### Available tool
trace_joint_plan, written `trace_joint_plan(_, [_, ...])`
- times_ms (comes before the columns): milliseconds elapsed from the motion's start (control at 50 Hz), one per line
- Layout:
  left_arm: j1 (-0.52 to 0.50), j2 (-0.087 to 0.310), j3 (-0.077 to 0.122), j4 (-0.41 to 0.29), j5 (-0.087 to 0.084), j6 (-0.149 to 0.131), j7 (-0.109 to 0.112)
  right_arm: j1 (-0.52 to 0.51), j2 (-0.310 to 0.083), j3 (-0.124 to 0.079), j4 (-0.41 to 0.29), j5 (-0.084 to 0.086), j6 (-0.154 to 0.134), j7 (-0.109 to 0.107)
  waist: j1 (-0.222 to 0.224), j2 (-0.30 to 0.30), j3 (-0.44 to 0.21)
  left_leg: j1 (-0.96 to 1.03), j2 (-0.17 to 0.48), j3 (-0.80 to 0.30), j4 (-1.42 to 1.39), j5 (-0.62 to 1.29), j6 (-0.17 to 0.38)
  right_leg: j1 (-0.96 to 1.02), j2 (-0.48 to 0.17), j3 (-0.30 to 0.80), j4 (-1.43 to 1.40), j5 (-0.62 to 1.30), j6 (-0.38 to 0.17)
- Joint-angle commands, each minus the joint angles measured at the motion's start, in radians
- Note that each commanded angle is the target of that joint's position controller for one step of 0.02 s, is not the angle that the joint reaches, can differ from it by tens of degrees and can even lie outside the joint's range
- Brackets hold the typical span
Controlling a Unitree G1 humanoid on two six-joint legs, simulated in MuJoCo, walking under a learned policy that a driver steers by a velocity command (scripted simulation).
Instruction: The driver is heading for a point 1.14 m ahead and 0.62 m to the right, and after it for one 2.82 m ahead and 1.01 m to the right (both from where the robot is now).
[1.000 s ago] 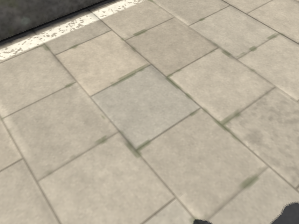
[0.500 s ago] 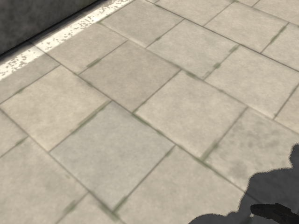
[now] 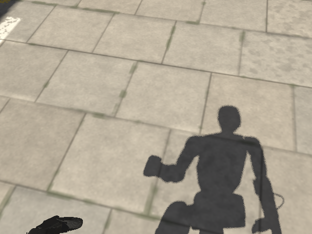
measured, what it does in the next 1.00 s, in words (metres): walks ahead, turning right: left foot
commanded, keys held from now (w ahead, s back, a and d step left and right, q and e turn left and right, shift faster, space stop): w+e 0.44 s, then w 0.56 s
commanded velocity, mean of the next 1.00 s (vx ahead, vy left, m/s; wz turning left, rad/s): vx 0.50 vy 0.00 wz -0.39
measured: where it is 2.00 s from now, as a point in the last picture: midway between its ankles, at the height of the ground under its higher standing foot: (222, 119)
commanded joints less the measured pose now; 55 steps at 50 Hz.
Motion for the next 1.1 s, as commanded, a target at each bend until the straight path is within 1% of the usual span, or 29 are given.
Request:
trace_joint_plan(20, [0.376,0.269,0.093,0.042,0.007,-0.012,0.041,0.023,-0.084,-0.014,-0.138,0.010,-0.001,0.010,0.157,-0.199,-0.332,-0.562,0.049,-0.034,0.769,0.227,0.044,0.764,-0.261,0.501,-0.124,-0.229,-0.182])
trace_joint_plan(40, [0.394,0.304,0.101,0.014,-0.027,-0.003,0.050,-0.059,-0.131,-0.026,-0.182,-0.004,-0.008,0.017,0.175,-0.172,-0.392,-0.755,-0.080,-0.229,0.947,-0.100,0.018,0.826,-0.374,0.876,-0.270,-0.107,-0.252])
trace_joint_plan(60, [0.382,0.280,0.096,0.040,-0.033,0.003,0.059,-0.164,-0.142,-0.027,-0.207,-0.003,-0.012,0.021,0.178,-0.066,-0.252,-0.850,-0.022,-0.310,0.945,0.008,0.031,0.762,-0.331,0.689,-0.273,0.021,-0.223])
trace_joint_plan(80, [0.338,0.229,0.084,0.050,-0.040,-0.001,0.066,-0.156,-0.119,-0.015,-0.202,0.006,-0.023,0.021,0.133,-0.034,-0.144,-0.818,0.016,-0.307,0.857,0.097,0.036,0.617,-0.297,0.559,-0.274,0.154,-0.193])
trace_joint_plan(100, [0.290,0.190,0.073,0.047,-0.041,-0.007,0.069,-0.136,-0.116,-0.016,-0.185,-0.001,-0.021,0.019,0.085,0.000,-0.093,-0.748,0.043,-0.312,0.768,0.124,0.035,0.503,-0.236,0.471,-0.287,0.245,-0.150])
trace_joint_plan(120, [0.251,0.165,0.064,0.043,-0.049,-0.014,0.071,-0.108,-0.116,-0.015,-0.178,-0.019,-0.005,0.019,0.045,-0.012,-0.076,-0.679,0.054,-0.317,0.722,0.128,0.024,0.416,-0.191,0.414,-0.304,0.299,-0.132])
trace_joint_plan(160, [0.241,0.147,0.055,0.037,-0.053,-0.032,0.065,-0.079,-0.111,-0.016,-0.171,-0.033,0.027,0.026,0.020,-0.029,-0.099,-0.615,0.050,-0.308,0.683,0.138,0.005,0.352,-0.151,0.372,-0.324,0.354,-0.134])
trace_joint_plan(220, [0.299,0.174,0.064,0.054,-0.049,-0.042,0.061,-0.154,-0.093,-0.012,-0.196,-0.028,0.044,0.031,0.038,-0.026,-0.066,-0.665,0.041,-0.298,0.585,0.228,-0.013,0.318,-0.126,0.371,-0.369,0.273,-0.134])
trace_joint_plan(300, [0.390,0.173,0.065,0.078,-0.050,-0.044,0.062,-0.317,-0.096,-0.011,-0.246,-0.026,0.042,0.030,0.097,-0.043,-0.017,-0.773,0.026,-0.313,0.414,0.362,-0.021,0.387,-0.126,0.414,-0.386,0.215,-0.118])
trace_joint_plan(420, [0.478,0.189,0.068,0.099,-0.040,-0.044,0.076,-0.481,-0.094,0.003,-0.310,-0.013,0.020,0.040,0.152,-0.058,-0.003,-0.754,-0.040,-0.312,0.207,0.423,0.003,0.493,-0.136,0.454,-0.300,0.371,-0.099])
trace_joint_plan(480, [0.440,0.203,0.068,0.095,-0.038,-0.045,0.087,-0.415,-0.112,0.000,-0.302,-0.010,0.008,0.037,0.109,-0.078,-0.011,-0.576,-0.068,-0.311,0.102,0.389,0.044,0.474,-0.151,0.466,-0.255,0.452,-0.050])
trace_joint_plan(520, [0.408,0.208,0.065,0.101,-0.038,-0.052,0.082,-0.225,-0.145,-0.018,-0.240,-0.012,-0.004,0.019,0.024,-0.056,-0.087,-0.305,-0.122,-0.274,0.039,0.336,0.085,0.440,-0.109,0.423,-0.072,0.664,-0.007])
trace_joint_plan(540, [0.407,0.189,0.058,0.105,-0.041,-0.058,0.075,-0.092,-0.175,-0.030,-0.208,-0.021,-0.016,0.007,-0.041,-0.014,-0.170,-0.106,-0.064,-0.318,0.009,0.334,0.117,0.366,-0.050,0.372,0.129,0.595,0.014])
trace_joint_plan(560, [0.454,0.105,0.036,0.076,-0.057,-0.065,0.070,0.043,-0.254,-0.046,-0.208,-0.042,-0.021,-0.009,-0.064,0.121,-0.320,0.132,0.186,-0.639,-0.024,0.125,0.182,0.188,0.031,0.293,0.439,0.249,0.045])
trace_joint_plan(580, [0.569,0.087,0.033,0.081,-0.060,-0.061,0.070,0.025,-0.311,-0.064,-0.186,-0.037,-0.009,0.000,0.016,0.334,-0.351,0.203,0.344,-1.076,-0.177,0.133,0.284,-0.037,0.158,0.229,0.634,-0.362,0.070])
trace_joint_plan(600, [0.510,0.141,0.037,0.108,-0.025,-0.050,0.076,-0.058,-0.209,-0.046,-0.198,-0.010,-0.002,0.010,0.040,0.139,-0.199,0.067,0.307,-1.039,-0.197,0.006,0.275,-0.107,0.075,0.263,0.695,-0.285,0.057])
trace_joint_plan(620, [0.423,0.141,0.037,0.099,-0.021,-0.048,0.067,-0.125,-0.142,-0.031,-0.205,-0.003,-0.003,0.015,0.043,0.044,-0.091,-0.063,0.261,-0.873,-0.212,0.039,0.262,-0.096,0.044,0.249,0.665,-0.203,0.060])
trace_joint_plan(640, [0.374,0.129,0.032,0.088,-0.021,-0.046,0.060,-0.154,-0.111,-0.022,-0.198,-0.008,-0.006,0.018,0.052,0.025,-0.055,-0.129,0.209,-0.752,-0.230,0.138,0.238,-0.082,0.015,0.236,0.617,-0.163,0.061])
trace_joint_plan(660, [0.354,0.122,0.030,0.082,-0.016,-0.040,0.052,-0.146,-0.104,-0.017,-0.181,-0.007,-0.012,0.016,0.060,0.063,-0.036,-0.167,0.172,-0.666,-0.242,0.250,0.227,-0.068,-0.002,0.225,0.582,-0.154,0.067])
trace_joint_plan(700, [0.364,0.105,0.024,0.090,-0.010,-0.027,0.043,-0.111,-0.105,-0.015,-0.148,0.000,-0.030,0.021,0.074,0.102,-0.051,-0.191,0.140,-0.574,-0.254,0.427,0.227,-0.033,-0.006,0.206,0.546,-0.146,0.080])
trace_joint_plan(760, [0.291,0.091,0.014,0.071,-0.004,-0.022,0.035,-0.065,-0.118,-0.018,-0.111,0.012,-0.048,0.027,0.074,0.097,-0.037,-0.165,0.134,-0.499,-0.292,0.519,0.248,-0.114,-0.033,0.171,0.484,-0.090,0.096])
trace_joint_plan(820, [0.145,0.068,-0.004,0.028,-0.006,-0.025,0.026,-0.028,-0.107,-0.014,-0.082,0.014,-0.042,0.029,0.048,0.089,-0.005,-0.157,0.099,-0.421,-0.327,0.557,0.241,-0.161,-0.075,0.106,0.323,0.022,0.120])
trace_joint_plan(880, [0.029,0.039,-0.024,0.000,-0.015,-0.031,0.020,0.016,-0.121,-0.017,-0.053,0.015,-0.041,0.030,0.017,0.092,0.001,-0.163,0.075,-0.359,-0.319,0.625,0.220,-0.089,-0.069,0.054,0.134,0.114,0.125])
trace_joint_plan(940, [-0.028,0.054,-0.025,-0.014,-0.020,-0.034,0.025,0.061,-0.140,-0.020,-0.026,0.011,-0.036,0.027,0.003,0.091,0.004,-0.112,0.109,-0.364,-0.288,0.675,0.212,-0.040,-0.052,0.033,0.041,0.114,0.108])
trace_joint_plan(1000, [-0.007,0.076,-0.017,-0.009,-0.016,-0.040,0.036,0.059,-0.154,-0.022,-0.008,0.007,-0.025,0.019,0.030,0.092,-0.001,-0.047,0.142,-0.364,-0.202,0.824,0.198,0.034,-0.023,0.026,-0.025,0.029,0.067])
trace_joint_plan(1040, [0.204,0.107,0.003,0.066,-0.002,-0.056,0.050,0.052,-0.149,-0.018,0.002,0.011,-0.016,0.015,0.124,0.052,-0.111,-0.076,0.092,-0.308,0.061,0.971,0.166,0.314,0.022,0.015,-0.125,0.027,0.022])
trace_joint_plan(1060, [0.381,0.167,0.023,0.109,0.014,-0.063,0.062,0.029,-0.128,-0.009,-0.027,0.013,-0.018,0.014,0.198,-0.008,-0.226,-0.225,0.053,-0.264,0.303,0.761,0.143,0.546,-0.123,0.172,-0.138,-0.049,-0.030])
trace_joint_plan(1080, [0.457,0.274,0.052,0.121,0.021,-0.056,0.073,0.107,-0.024,0.014,-0.073,0.033,-0.021,0.021,0.164,-0.238,-0.338,-0.572,-0.109,-0.194,0.668,0.158,0.093,0.805,-0.406,0.644,-0.216,-0.135,-0.157])
trace_joint_plan(1100, [0.432,0.239,0.052,0.128,-0.035,-0.041,0.067,0.063,-0.134,-0.015,-0.062,-0.001,-0.014,0.013,0.167,-0.164,-0.319,-0.692,-0.115,-0.302,0.773,-0.039,0.101,0.764,-0.406,0.786,-0.293,-0.118,-0.185])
